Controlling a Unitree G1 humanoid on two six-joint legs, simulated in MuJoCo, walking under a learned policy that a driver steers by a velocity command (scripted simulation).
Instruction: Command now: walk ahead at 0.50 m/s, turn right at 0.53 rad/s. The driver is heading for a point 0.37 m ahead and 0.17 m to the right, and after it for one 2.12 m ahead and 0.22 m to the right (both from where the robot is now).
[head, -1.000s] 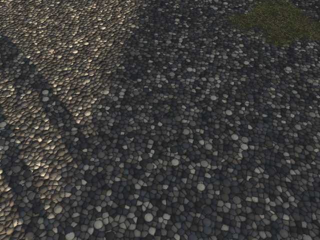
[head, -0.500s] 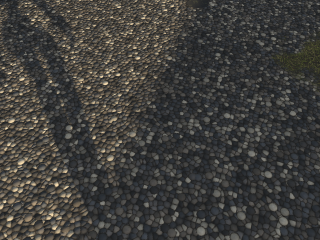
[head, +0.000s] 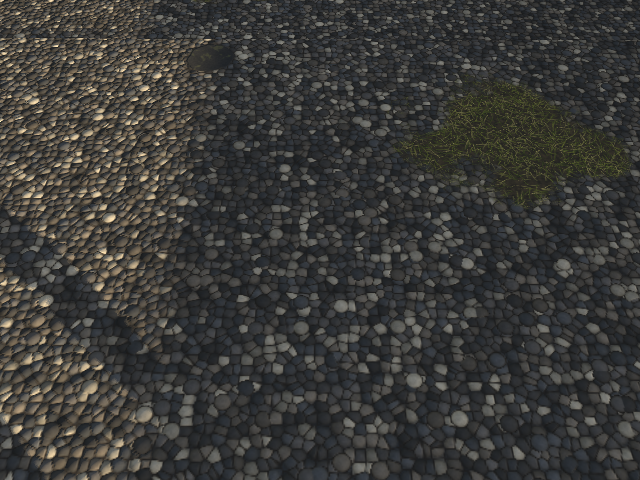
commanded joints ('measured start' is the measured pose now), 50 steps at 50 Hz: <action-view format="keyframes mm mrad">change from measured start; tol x32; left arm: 1 -80 35 1 -85 4 -12 -6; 7 326 251 86 11 27 -29 34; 50 257 149 -8 -98 -15 50 74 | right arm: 1 40 -150 -27 -30 -2 1 -14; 27 -428 -163 0 -355 -1 80 16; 50 -207 -263 -32 -303 12 141 37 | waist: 1 15 105 47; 8 135 -152 -326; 31 5 -64 -111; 34 50 339 -431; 50 75 175 -72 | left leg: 1 4 296 -44 -5 751 76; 5 35 310 -10 425 1071 69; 8 -731 -7 -204 1253 -256 -38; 30 -505 -7 -315 333 158 -21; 34 89 544 -874 205 1165 257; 38 -288 295 -524 71 543 185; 50 -464 184 -584 12 -22 100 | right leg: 1 41 45 -61 -80 -51 -39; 6 535 154 -19 -240 -223 -166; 8 931 -276 866 -439 -267 -382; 18 484 -14 272 -432 615 -154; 30 616 11 418 -176 695 -38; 32 474 93 415 63 513 18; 34 210 294 202 543 -681 57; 50 526 160 80 -306 -285 31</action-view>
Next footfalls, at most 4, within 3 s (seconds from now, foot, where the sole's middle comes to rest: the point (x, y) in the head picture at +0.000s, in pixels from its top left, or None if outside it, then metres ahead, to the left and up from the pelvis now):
0.12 right None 0.22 -0.08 -0.78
0.64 left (336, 455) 0.51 -0.02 -0.78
1.02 right None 0.34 -0.16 -0.78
1.40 left None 0.40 0.05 -0.78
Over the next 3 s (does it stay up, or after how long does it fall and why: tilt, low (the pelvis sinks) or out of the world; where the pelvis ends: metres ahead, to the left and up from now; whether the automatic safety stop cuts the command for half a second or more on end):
stays up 0.43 -0.07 0.00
